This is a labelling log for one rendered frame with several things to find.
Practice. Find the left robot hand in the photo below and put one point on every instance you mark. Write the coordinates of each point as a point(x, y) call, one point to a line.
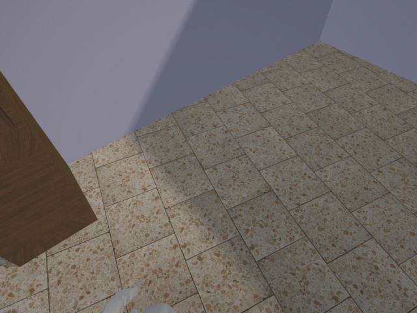
point(121, 299)

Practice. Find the cabinet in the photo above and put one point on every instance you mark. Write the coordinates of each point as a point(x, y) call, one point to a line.
point(41, 203)

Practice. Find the drawer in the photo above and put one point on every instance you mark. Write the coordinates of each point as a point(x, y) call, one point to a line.
point(6, 123)

